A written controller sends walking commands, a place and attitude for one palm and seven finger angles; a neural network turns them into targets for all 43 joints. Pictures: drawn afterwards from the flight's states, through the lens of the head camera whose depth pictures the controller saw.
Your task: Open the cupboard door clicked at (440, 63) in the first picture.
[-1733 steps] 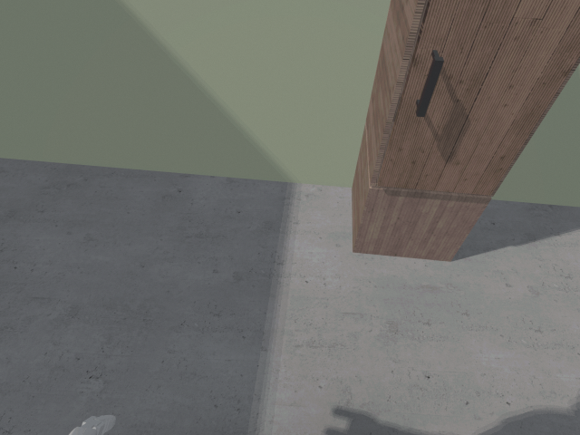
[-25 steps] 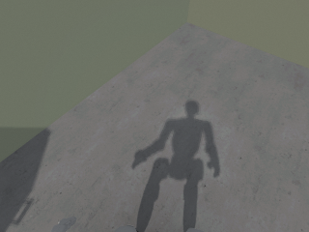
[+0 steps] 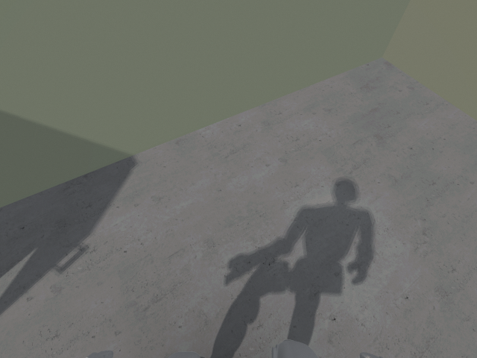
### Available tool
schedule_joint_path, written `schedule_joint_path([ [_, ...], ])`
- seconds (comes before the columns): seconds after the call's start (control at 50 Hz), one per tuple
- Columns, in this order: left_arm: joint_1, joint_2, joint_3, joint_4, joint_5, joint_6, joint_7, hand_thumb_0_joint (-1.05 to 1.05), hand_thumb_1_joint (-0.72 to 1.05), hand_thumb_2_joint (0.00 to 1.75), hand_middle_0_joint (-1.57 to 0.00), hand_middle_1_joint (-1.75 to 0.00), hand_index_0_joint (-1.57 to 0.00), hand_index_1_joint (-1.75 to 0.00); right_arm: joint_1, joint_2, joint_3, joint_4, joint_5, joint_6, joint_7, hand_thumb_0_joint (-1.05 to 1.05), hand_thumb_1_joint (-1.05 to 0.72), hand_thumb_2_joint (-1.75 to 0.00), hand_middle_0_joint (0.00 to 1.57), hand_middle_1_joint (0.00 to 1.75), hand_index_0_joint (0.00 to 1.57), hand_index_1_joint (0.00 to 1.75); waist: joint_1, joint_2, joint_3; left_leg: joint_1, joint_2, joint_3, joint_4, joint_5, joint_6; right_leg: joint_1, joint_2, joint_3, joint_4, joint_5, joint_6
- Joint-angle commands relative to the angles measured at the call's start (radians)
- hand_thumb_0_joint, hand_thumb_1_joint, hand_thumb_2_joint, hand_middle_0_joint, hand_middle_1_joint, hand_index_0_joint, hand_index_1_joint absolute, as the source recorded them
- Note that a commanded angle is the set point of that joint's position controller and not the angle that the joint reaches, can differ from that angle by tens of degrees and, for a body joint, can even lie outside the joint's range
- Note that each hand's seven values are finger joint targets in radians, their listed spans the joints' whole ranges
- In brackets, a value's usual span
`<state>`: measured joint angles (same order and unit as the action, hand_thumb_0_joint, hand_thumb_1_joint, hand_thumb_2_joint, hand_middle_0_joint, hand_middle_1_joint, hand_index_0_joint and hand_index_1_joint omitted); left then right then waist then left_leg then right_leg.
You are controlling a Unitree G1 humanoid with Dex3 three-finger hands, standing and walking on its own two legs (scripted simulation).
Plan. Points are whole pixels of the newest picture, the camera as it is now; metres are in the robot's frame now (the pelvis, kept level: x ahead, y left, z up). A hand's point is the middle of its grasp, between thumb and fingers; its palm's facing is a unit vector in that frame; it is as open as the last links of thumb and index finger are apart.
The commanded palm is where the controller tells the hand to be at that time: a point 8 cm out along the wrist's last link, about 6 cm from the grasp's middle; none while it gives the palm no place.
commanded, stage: turn to face it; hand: left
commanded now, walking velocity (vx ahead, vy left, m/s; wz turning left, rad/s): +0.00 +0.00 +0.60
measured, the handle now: out of the picture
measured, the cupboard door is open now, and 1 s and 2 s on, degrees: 41 41 41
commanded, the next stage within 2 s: take the last steps up to it in 2.00 s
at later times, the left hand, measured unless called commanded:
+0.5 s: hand out of the picture -0.01 +0.19 -0.18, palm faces +0.34 -0.92 -0.21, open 7.4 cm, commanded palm none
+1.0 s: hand out of the picture -0.04 +0.15 -0.15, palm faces +0.58 -0.77 -0.27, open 7.4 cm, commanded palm none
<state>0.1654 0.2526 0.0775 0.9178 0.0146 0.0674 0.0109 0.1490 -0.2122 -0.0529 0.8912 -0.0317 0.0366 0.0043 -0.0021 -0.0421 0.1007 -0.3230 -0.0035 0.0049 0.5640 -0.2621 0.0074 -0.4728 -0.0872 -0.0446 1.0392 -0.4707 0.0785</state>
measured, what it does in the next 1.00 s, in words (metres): steps on the spot, turning left: right foot, then left foot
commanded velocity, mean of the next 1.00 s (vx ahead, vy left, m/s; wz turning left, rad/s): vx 0.00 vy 0.00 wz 0.60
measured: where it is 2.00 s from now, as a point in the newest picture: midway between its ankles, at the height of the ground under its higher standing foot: outside the picture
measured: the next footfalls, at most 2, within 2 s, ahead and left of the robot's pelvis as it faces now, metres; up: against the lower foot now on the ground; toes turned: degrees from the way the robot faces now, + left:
right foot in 0.14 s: +0.06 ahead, -0.15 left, +0.00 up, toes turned +2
left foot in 0.46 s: +0.01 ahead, +0.11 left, +0.00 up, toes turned +23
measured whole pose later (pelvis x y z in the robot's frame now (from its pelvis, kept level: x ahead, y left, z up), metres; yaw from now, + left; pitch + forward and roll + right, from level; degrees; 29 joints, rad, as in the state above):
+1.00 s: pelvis +0.01 -0.06 +0.01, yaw +37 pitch +0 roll +2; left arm 0.19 0.20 0.05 0.88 0.03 0.02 0.02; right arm 0.16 -0.24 -0.08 0.93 -0.02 0.09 0.03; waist -0.02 -0.01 0.11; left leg -0.47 0.00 0.04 0.97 -0.47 -0.05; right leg -0.22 -0.11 -0.12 0.53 -0.30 0.01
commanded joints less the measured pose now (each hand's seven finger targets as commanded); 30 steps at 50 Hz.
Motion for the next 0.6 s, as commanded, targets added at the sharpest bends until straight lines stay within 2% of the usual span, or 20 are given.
schedule_joint_path([
  [0.0, -0.014, 0.057, 0.009, -0.101, -0.003, -0.039, 0.000, 0.00, 0.90, 0.90, -0.20, -0.30, -0.20, -0.30, 0.023, -0.223, -0.063, -0.050, 0.000, -0.015, -0.015, 0.00, -0.90, -0.90, 0.20, 0.30, 0.20, 0.30, -0.022, 0.198, -0.157, 0.112, 0.228, -0.249, -0.190, 0.315, 0.142, 0.055, 0.034, 0.011, -0.178, 0.018, -0.007],
  [0.04, 0.025, 0.057, 0.009, -0.094, -0.004, -0.042, 0.001, 0.00, 0.90, 0.90, -0.20, -0.30, -0.20, -0.30, -0.005, -0.228, -0.067, -0.058, 0.000, -0.006, -0.012, 0.00, -0.90, -0.90, 0.20, 0.30, 0.20, 0.30, -0.006, 0.212, -0.143, 0.046, 0.214, -0.279, -0.186, 0.234, 0.133, 0.147, 0.062, -0.005, -0.298, 0.049, -0.015],
  [0.08, 0.111, 0.078, 0.019, -0.077, -0.003, -0.053, 0.005, 0.00, 0.90, 0.90, -0.20, -0.30, -0.20, -0.30, -0.050, -0.216, -0.068, -0.075, 0.009, 0.001, -0.008, 0.00, -0.90, -0.90, 0.20, 0.30, 0.20, 0.30, 0.041, 0.173, -0.149, -0.071, 0.161, -0.262, -0.113, 0.136, 0.087, 0.332, 0.064, -0.013, -0.529, 0.195, -0.023],
  [0.1, 0.140, 0.137, 0.032, -0.078, 0.007, -0.065, 0.013, 0.00, 0.90, 0.90, -0.20, -0.30, -0.20, -0.30, -0.047, -0.166, -0.062, -0.088, 0.019, 0.001, -0.003, 0.00, -0.90, -0.90, 0.20, 0.30, 0.20, 0.30, 0.057, -0.002, -0.159, -0.193, 0.069, -0.193, 0.023, -0.005, 0.028, 0.445, -0.070, 0.131, -0.703, 0.151, -0.062],
  [0.12, 0.141, 0.225, 0.047, -0.086, 0.020, -0.071, 0.019, 0.00, 0.90, 0.90, -0.20, -0.30, -0.20, -0.30, -0.049, -0.109, -0.052, -0.110, 0.022, 0.000, 0.004, 0.00, -0.90, -0.90, 0.20, 0.30, 0.20, 0.30, 0.068, -0.267, -0.143, -0.303, -0.071, -0.017, 0.271, -0.281, -0.050, 0.454, -0.336, 0.396, -0.806, 0.189, -0.176],
  [0.14, 0.119, 0.226, 0.038, -0.099, 0.014, -0.070, 0.021, 0.00, 0.90, 0.90, -0.20, -0.30, -0.20, -0.30, -0.045, -0.139, -0.057, -0.111, 0.013, 0.004, 0.010, 0.00, -0.90, -0.90, 0.20, 0.30, 0.20, 0.30, 0.061, -0.224, -0.137, -0.267, -0.026, -0.048, 0.509, -0.349, -0.036, 0.324, -0.414, 0.401, -0.809, 0.188, -0.251],
  [0.16, 0.068, 0.175, 0.031, -0.106, 0.010, -0.073, 0.026, 0.00, 0.90, 0.90, -0.20, -0.30, -0.20, -0.30, -0.058, -0.134, -0.062, -0.088, 0.012, 0.013, 0.010, 0.00, -0.90, -0.90, 0.20, 0.30, 0.20, 0.30, 0.030, -0.217, -0.108, -0.271, 0.004, -0.067, 0.629, -0.293, -0.038, 0.274, -0.350, 0.355, -0.783, 0.243, -0.242],
  [0.18, 0.023, 0.144, 0.018, -0.116, 0.008, -0.072, 0.025, 0.00, 0.90, 0.90, -0.20, -0.30, -0.20, -0.30, -0.042, -0.128, -0.058, -0.074, 0.011, 0.018, 0.015, 0.00, -0.90, -0.90, 0.20, 0.30, 0.20, 0.30, 0.004, -0.200, -0.081, -0.276, 0.025, -0.050, 0.677, -0.234, -0.049, 0.264, -0.293, 0.236, -0.748, 0.341, -0.220],
  [0.22, 0.003, 0.117, 0.011, -0.121, 0.012, -0.074, 0.026, 0.00, 0.90, 0.90, -0.20, -0.30, -0.20, -0.30, -0.029, -0.096, -0.047, -0.063, 0.018, 0.022, 0.024, 0.00, -0.90, -0.90, 0.20, 0.30, 0.20, 0.30, -0.010, -0.196, -0.102, -0.235, 0.034, -0.002, 0.580, -0.210, -0.068, 0.304, -0.240, 0.076, -0.698, 0.542, -0.193],
  [0.26, 0.043, 0.133, 0.016, -0.108, 0.013, -0.078, 0.025, 0.00, 0.90, 0.90, -0.20, -0.30, -0.20, -0.30, -0.061, -0.074, -0.035, -0.064, 0.021, 0.020, 0.028, 0.00, -0.90, -0.90, 0.20, 0.30, 0.20, 0.30, 0.013, -0.163, -0.112, -0.189, 0.032, 0.045, 0.422, -0.215, -0.075, 0.351, -0.244, 0.023, -0.663, 0.655, -0.188],
  [0.32, 0.093, 0.169, 0.028, -0.080, 0.018, -0.077, 0.022, 0.00, 0.90, 0.90, -0.20, -0.30, -0.20, -0.30, -0.095, -0.059, -0.026, -0.074, 0.025, 0.010, 0.032, 0.00, -0.90, -0.90, 0.20, 0.30, 0.20, 0.30, 0.045, -0.155, -0.123, -0.126, 0.018, 0.089, 0.235, -0.222, -0.067, 0.399, -0.271, 0.014, -0.623, 0.699, -0.192],
  [0.36, 0.096, 0.185, 0.034, -0.072, 0.014, -0.074, 0.017, 0.00, 0.90, 0.90, -0.20, -0.30, -0.20, -0.30, -0.065, -0.066, -0.025, -0.070, 0.024, 0.005, 0.029, 0.00, -0.90, -0.90, 0.20, 0.30, 0.20, 0.30, 0.033, -0.157, -0.141, -0.060, 0.003, 0.116, 0.111, -0.159, -0.060, 0.396, -0.273, -0.013, -0.573, 0.704, -0.172],
  [0.4, 0.074, 0.179, 0.040, -0.077, 0.004, -0.069, 0.011, 0.00, 0.90, 0.90, -0.20, -0.30, -0.20, -0.30, 0.008, -0.100, -0.033, -0.054, 0.020, -0.003, 0.026, 0.00, -0.90, -0.90, 0.20, 0.30, 0.20, 0.30, -0.013, -0.095, -0.167, 0.111, 0.011, 0.100, -0.088, 0.016, -0.041, 0.300, -0.256, -0.070, -0.460, 0.601, -0.107],
  [0.42, 0.071, 0.146, 0.034, -0.093, -0.001, -0.064, 0.006, 0.00, 0.90, 0.90, -0.20, -0.30, -0.20, -0.30, 0.056, -0.172, -0.051, -0.049, 0.015, -0.011, 0.024, 0.00, -0.90, -0.90, 0.20, 0.30, 0.20, 0.30, -0.039, 0.078, -0.205, 0.264, 0.135, -0.066, -0.162, 0.190, 0.011, 0.148, -0.190, -0.122, -0.293, 0.415, -0.048],
  [0.44, 0.039, 0.076, 0.013, -0.139, -0.007, -0.058, 0.000, 0.00, 0.90, 0.90, -0.20, -0.30, -0.20, -0.30, 0.131, -0.286, -0.080, -0.045, 0.006, -0.013, 0.015, 0.00, -0.90, -0.90, 0.20, 0.30, 0.20, 0.30, -0.085, 0.370, -0.210, 0.363, 0.401, -0.417, -0.196, 0.554, 0.169, -0.111, -0.053, -0.136, -0.071, -0.163, 0.024],
  [0.46, -0.040, 0.091, 0.008, -0.174, 0.005, -0.048, 0.006, 0.00, 0.90, 0.90, -0.20, -0.30, -0.20, -0.30, 0.198, -0.316, -0.084, -0.021, 0.003, -0.006, 0.006, 0.00, -0.90, -0.90, 0.20, 0.30, 0.20, 0.30, -0.116, 0.266, -0.198, 0.294, 0.455, -0.445, -0.194, 0.495, 0.244, -0.130, -0.037, -0.018, 0.062, -0.206, 0.003],
  [0.48, -0.074, 0.072, 0.013, -0.157, 0.007, -0.043, 0.012, 0.00, 0.90, 0.90, -0.20, -0.30, -0.20, -0.30, 0.178, -0.282, -0.079, -0.018, 0.001, -0.014, -0.007, 0.00, -0.90, -0.90, 0.20, 0.30, 0.20, 0.30, -0.099, 0.300, -0.212, 0.275, 0.376, -0.428, -0.197, 0.448, 0.221, -0.160, -0.031, 0.028, 0.116, -0.144, -0.002],
  [0.5, -0.062, 0.079, 0.015, -0.141, 0.003, -0.041, 0.009, 0.00, 0.90, 0.90, -0.20, -0.30, -0.20, -0.30, 0.115, -0.258, -0.071, -0.036, 0.003, -0.015, -0.016, 0.00, -0.90, -0.90, 0.20, 0.30, 0.20, 0.30, -0.072, 0.300, -0.186, 0.215, 0.333, -0.372, -0.206, 0.370, 0.194, -0.150, -0.031, 0.051, 0.138, -0.071, -0.002],
  [0.52, -0.039, 0.081, 0.016, -0.122, 0.004, -0.040, 0.003, 0.00, 0.90, 0.90, -0.20, -0.30, -0.20, -0.30, 0.058, -0.229, -0.062, -0.052, 0.005, -0.019, -0.019, 0.00, -0.90, -0.90, 0.20, 0.30, 0.20, 0.30, -0.043, 0.261, -0.178, 0.179, 0.287, -0.314, -0.209, 0.322, 0.164, -0.125, -0.030, 0.059, 0.131, -0.002, -0.001],
  [0.58, -0.014, 0.068, 0.016, -0.098, 0.002, -0.037, -0.001, 0.00, 0.90, 0.90, -0.20, -0.30, -0.20, -0.30, 0.040, -0.211, -0.055, -0.053, 0.005, -0.023, -0.020, 0.00, -0.90, -0.90, 0.20, 0.30, 0.20, 0.30, -0.023, 0.186, -0.166, 0.168, 0.237, -0.260, -0.212, 0.332, 0.146, -0.067, -0.005, 0.046, 0.027, 0.044, 0.001],
])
